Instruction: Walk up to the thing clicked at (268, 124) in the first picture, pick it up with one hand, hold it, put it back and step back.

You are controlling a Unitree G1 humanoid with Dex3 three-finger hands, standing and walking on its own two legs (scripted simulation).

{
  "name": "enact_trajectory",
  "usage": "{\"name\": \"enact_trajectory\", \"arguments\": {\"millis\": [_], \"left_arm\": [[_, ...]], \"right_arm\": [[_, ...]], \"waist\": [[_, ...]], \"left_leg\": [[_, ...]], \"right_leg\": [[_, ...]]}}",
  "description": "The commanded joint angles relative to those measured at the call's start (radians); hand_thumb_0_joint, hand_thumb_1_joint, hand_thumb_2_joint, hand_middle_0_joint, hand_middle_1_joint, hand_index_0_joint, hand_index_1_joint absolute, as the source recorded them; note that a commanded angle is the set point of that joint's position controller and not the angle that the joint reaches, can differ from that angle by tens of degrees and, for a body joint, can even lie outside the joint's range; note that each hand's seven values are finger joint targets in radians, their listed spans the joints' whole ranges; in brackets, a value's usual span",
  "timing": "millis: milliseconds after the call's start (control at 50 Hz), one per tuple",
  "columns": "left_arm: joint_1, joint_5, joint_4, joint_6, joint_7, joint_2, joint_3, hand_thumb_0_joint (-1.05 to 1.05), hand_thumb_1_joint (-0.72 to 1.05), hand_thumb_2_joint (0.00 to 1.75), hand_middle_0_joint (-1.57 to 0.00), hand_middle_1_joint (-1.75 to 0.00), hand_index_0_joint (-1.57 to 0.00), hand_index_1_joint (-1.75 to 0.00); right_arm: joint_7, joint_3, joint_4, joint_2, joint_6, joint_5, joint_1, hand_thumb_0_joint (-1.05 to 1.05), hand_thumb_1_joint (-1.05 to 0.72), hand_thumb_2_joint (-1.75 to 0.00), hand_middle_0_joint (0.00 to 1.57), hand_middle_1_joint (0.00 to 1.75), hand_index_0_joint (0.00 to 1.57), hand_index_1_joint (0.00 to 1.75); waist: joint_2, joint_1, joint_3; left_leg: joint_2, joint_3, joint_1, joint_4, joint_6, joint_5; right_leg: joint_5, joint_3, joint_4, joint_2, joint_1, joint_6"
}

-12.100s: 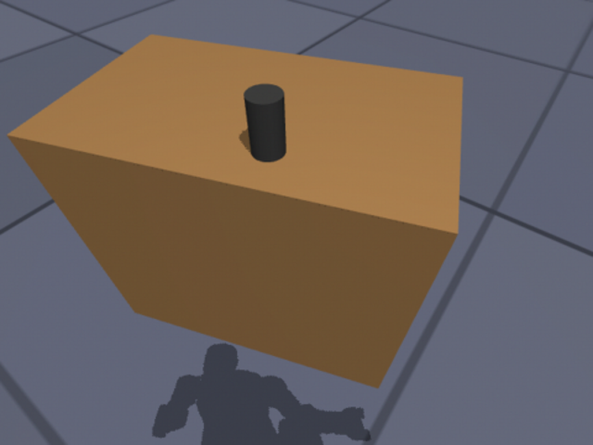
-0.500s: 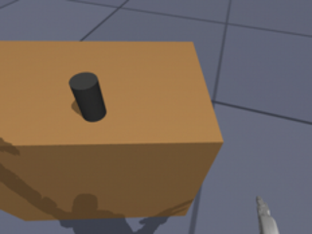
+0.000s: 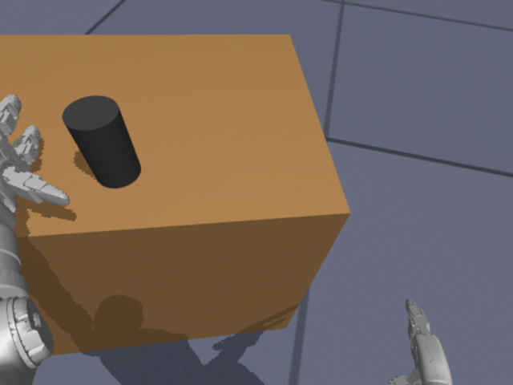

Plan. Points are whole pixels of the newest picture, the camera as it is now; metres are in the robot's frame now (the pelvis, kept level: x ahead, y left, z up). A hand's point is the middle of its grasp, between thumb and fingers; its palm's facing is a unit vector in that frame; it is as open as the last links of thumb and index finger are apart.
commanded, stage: close in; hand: left
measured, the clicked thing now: (106, 145) +0.47 +0.22 +0.11
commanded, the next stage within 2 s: rest palm in 0.54 s
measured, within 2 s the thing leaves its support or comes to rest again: leaves its support in 1.92 s
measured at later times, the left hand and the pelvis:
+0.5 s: hand (88, 162) +0.43 +0.24 +0.11, palm faces +0.21 -0.98 +0.01, open 17.7 cm; pelvis +0.01 +0.00 -0.01, yaw +0 degrees
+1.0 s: hand (101, 148) +0.45 +0.22 +0.12, palm faces +0.25 -0.97 +0.01, open 15.9 cm; pelvis -0.02 -0.01 -0.02, yaw -1 degrees
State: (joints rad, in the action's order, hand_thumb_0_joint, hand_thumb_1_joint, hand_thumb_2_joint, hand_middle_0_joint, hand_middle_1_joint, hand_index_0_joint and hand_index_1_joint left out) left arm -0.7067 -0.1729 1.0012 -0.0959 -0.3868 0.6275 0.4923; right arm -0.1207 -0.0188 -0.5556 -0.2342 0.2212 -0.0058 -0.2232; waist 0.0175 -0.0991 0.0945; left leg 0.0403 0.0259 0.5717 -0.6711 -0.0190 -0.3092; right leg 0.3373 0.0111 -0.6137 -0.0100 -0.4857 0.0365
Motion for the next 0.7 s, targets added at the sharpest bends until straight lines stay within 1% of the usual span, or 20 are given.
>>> {"name": "enact_trajectory", "arguments": {"millis": [0,20,60,100,120,140,180,200,240,320,340,440,480,500,540,560,600,620,660,680], "left_arm": [[-0.339,-0.019,-0.229,-0.119,0.085,0.319,0.055,0.0,-0.61,0.02,-0.05,-0.04,-0.06,-0.04],[-0.379,-0.019,-0.292,-0.134,0.105,0.349,0.075,0.0,-0.6,0.02,-0.05,-0.04,-0.06,-0.03],[-0.408,-0.021,-0.359,-0.151,0.142,0.323,0.079,0.0,-0.6,0.03,-0.06,-0.04,-0.06,-0.04],[-0.391,-0.006,-0.368,-0.154,0.187,0.267,0.056,0.0,-0.61,0.02,-0.06,-0.04,-0.07,-0.04],[-0.396,0.001,-0.403,-0.154,0.206,0.236,0.027,0.0,-0.61,0.02,-0.06,-0.04,-0.07,-0.04],[-0.398,0.003,-0.429,-0.154,0.225,0.239,0.037,0.0,-0.61,0.02,-0.06,-0.04,-0.07,-0.04],[-0.336,0.009,-0.441,-0.149,0.249,0.216,0.03,0.0,-0.59,0.01,-0.06,-0.04,-0.07,-0.03],[-0.343,0.011,-0.47,-0.148,0.253,0.174,-0.01,0.0,-0.6,0.0,-0.07,-0.04,-0.08,-0.03],[-0.263,0.019,-0.442,-0.137,0.263,0.161,-0.002,0.0,-0.58,0.0,-0.07,-0.03,-0.08,-0.02],[-0.205,-0.011,-0.409,-0.096,0.238,0.042,-0.058,0.0,-0.61,0.0,-0.07,-0.04,-0.09,-0.02],[-0.194,-0.013,-0.393,-0.081,0.234,0.046,-0.054,0.0,-0.61,0.0,-0.07,-0.03,-0.09,-0.02],[-0.297,-0.013,-0.506,-0.041,0.247,0.023,-0.091,0.0,-0.6,0.0,-0.06,-0.02,-0.07,-0.01],[-0.35,-0.014,-0.569,-0.049,0.261,0.021,-0.1,0.0,-0.6,0.0,-0.06,-0.02,-0.07,0.0],[-0.379,-0.004,-0.585,-0.051,0.266,-0.018,-0.142,0.0,-0.61,0.0,-0.06,-0.01,-0.07,0.0],[-0.379,0.0,-0.572,-0.059,0.282,0.002,-0.121,0.0,-0.61,0.0,-0.06,-0.01,-0.07,0.0],[-0.391,-0.006,-0.591,-0.063,0.29,-0.001,-0.122,0.0,-0.61,0.0,-0.06,-0.01,-0.07,0.0],[-0.347,-0.008,-0.506,-0.06,0.307,0.024,-0.086,0.0,-0.61,0.0,-0.06,-0.01,-0.08,-0.01],[-0.348,0.002,-0.511,-0.061,0.311,0.002,-0.11,0.0,-0.61,0.01,-0.1,-0.01,-0.09,-0.02],[-0.328,0.019,-0.495,-0.055,0.329,0.021,-0.097,0.0,-0.61,0.01,-0.1,-0.01,-0.1,-0.02],[-0.321,0.021,-0.499,-0.053,0.337,0.001,-0.105,0.0,-0.61,0.02,-0.11,-0.02,-0.11,-0.03]], "right_arm": [[0.034,0.062,0.145,-0.118,0.005,0.002,-0.018,0.0,0.53,-0.05,0.05,0.05,0.05,0.05],[0.041,0.096,0.116,-0.135,-0.008,-0.002,-0.031,0.0,0.54,-0.05,0.05,0.05,0.05,0.05],[0.061,0.093,0.191,-0.143,-0.016,-0.005,0.044,0.0,0.53,-0.05,0.05,0.05,0.05,0.05],[0.071,0.096,0.226,-0.134,-0.031,-0.007,0.066,0.0,0.52,-0.05,0.05,0.05,0.05,0.05],[0.069,0.117,0.264,-0.159,-0.034,-0.006,0.084,0.0,0.52,-0.05,0.05,0.05,0.05,0.05],[0.066,0.151,0.245,-0.187,-0.043,-0.008,0.07,0.0,0.51,-0.06,0.05,0.05,0.05,0.05],[0.067,0.143,0.231,-0.173,-0.056,-0.003,0.024,0.0,0.52,-0.05,0.05,0.05,0.05,0.05],[0.065,0.153,0.254,-0.177,-0.061,0.0,0.023,0.0,0.51,-0.05,0.05,0.05,0.05,0.05],[0.064,0.136,0.271,-0.153,-0.067,0.007,0.006,0.0,0.52,-0.05,0.05,0.05,0.05,0.05],[0.076,0.091,0.212,-0.09,-0.088,0.022,-0.068,0.0,0.53,-0.05,0.05,0.05,0.05,0.05],[0.078,0.125,0.227,-0.125,-0.091,0.026,-0.054,0.0,0.53,-0.05,0.05,0.05,0.05,0.05],[0.089,0.172,0.249,-0.162,-0.093,0.028,-0.098,0.0,0.54,-0.05,0.05,0.05,0.05,0.05],[0.093,0.159,0.319,-0.152,-0.086,0.03,-0.067,0.0,0.53,-0.05,0.05,0.05,0.05,0.05],[0.093,0.145,0.313,-0.135,-0.087,0.028,-0.099,0.0,0.53,-0.05,0.05,0.05,0.05,0.05],[0.085,0.147,0.32,-0.138,-0.088,0.025,-0.092,0.0,0.53,-0.05,0.05,0.05,0.05,0.05],[0.087,0.107,0.319,-0.101,-0.088,0.029,-0.069,0.0,0.53,-0.05,0.05,0.05,0.05,0.05],[0.076,0.162,0.361,-0.169,-0.089,0.025,-0.065,0.0,0.52,-0.05,0.05,0.05,0.05,0.05],[0.081,0.128,0.357,-0.125,-0.092,0.022,-0.071,0.0,0.52,-0.06,0.05,0.05,0.05,0.05],[0.081,0.156,0.38,-0.154,-0.103,0.017,-0.089,0.0,0.52,-0.06,0.05,0.05,0.05,0.05],[0.085,0.142,0.375,-0.132,-0.106,0.016,-0.1,0.0,0.52,-0.06,0.05,0.05,0.05,0.05]], "waist": [[-0.193,0.044,0.386],[-0.221,0.047,0.424],[-0.259,0.071,0.493],[-0.243,0.074,0.505],[-0.233,0.065,0.549],[-0.228,0.066,0.58],[-0.182,0.065,0.556],[-0.154,0.05,0.566],[-0.097,0.047,0.528],[-0.059,0.035,0.353],[-0.051,0.027,0.339],[-0.097,0.003,0.319],[-0.111,0.009,0.373],[-0.103,-0.006,0.378],[-0.088,-0.002,0.378],[-0.093,0.023,0.372],[-0.042,0.011,0.39],[-0.071,0.028,0.371],[-0.097,0.032,0.412],[-0.126,0.042,0.403]], "left_leg": [[-0.015,-0.01,-0.338,-0.026,0.033,0.439],[-0.014,-0.014,-0.342,-0.044,0.031,0.46],[0.0,-0.004,-0.361,-0.057,0.018,0.515],[0.007,-0.001,-0.349,-0.061,0.013,0.52],[0.008,-0.003,-0.361,-0.068,0.016,0.523],[0.007,-0.006,-0.355,-0.075,0.019,0.525],[0.009,-0.007,-0.336,-0.079,0.022,0.527],[0.008,-0.009,-0.337,-0.077,0.024,0.514],[0.004,-0.014,-0.292,-0.077,0.032,0.511],[-0.006,-0.029,-0.214,-0.057,0.041,0.43],[-0.007,-0.033,-0.223,-0.057,0.043,0.415],[-0.006,-0.033,-0.27,-0.054,0.038,0.339],[-0.006,-0.032,-0.303,-0.06,0.034,0.331],[-0.002,-0.027,-0.324,-0.06,0.035,0.338],[-0.005,-0.026,-0.308,-0.068,0.038,0.333],[-0.014,-0.032,-0.283,-0.066,0.038,0.305],[-0.013,-0.029,-0.266,-0.069,0.043,0.286],[-0.019,-0.035,-0.236,-0.068,0.04,0.271],[-0.012,-0.026,-0.28,-0.065,0.034,0.301],[-0.012,-0.027,-0.283,-0.066,0.029,0.306]], "right_leg": [[-0.345,-0.048,0.013,0.022,-0.012,-0.033],[-0.369,-0.044,0.002,0.02,0.001,-0.032],[-0.376,-0.048,-0.021,0.027,0.021,-0.04],[-0.376,-0.048,-0.034,0.032,0.028,-0.042],[-0.395,-0.044,-0.041,0.033,0.049,-0.041],[-0.425,-0.038,-0.048,0.032,0.073,-0.039],[-0.452,-0.034,-0.057,0.034,0.087,-0.035],[-0.469,-0.031,-0.06,0.035,0.103,-0.031],[-0.515,-0.031,-0.067,0.034,0.132,-0.023],[-0.458,-0.028,-0.057,0.031,0.069,-0.019],[-0.43,-0.029,-0.051,0.03,0.034,-0.018],[-0.321,-0.036,-0.049,0.03,-0.041,-0.024],[-0.307,-0.037,-0.056,0.029,-0.022,-0.025],[-0.311,-0.042,-0.058,0.032,-0.035,-0.026],[-0.318,-0.038,-0.061,0.027,-0.018,-0.022],[-0.304,-0.033,-0.061,0.021,-0.001,-0.022],[-0.304,-0.028,-0.062,0.02,0.02,-0.018],[-0.297,-0.024,-0.062,0.015,0.031,-0.019],[-0.294,-0.033,-0.068,0.021,0.016,-0.028],[-0.289,-0.035,-0.071,0.022,0.02,-0.03]]}}
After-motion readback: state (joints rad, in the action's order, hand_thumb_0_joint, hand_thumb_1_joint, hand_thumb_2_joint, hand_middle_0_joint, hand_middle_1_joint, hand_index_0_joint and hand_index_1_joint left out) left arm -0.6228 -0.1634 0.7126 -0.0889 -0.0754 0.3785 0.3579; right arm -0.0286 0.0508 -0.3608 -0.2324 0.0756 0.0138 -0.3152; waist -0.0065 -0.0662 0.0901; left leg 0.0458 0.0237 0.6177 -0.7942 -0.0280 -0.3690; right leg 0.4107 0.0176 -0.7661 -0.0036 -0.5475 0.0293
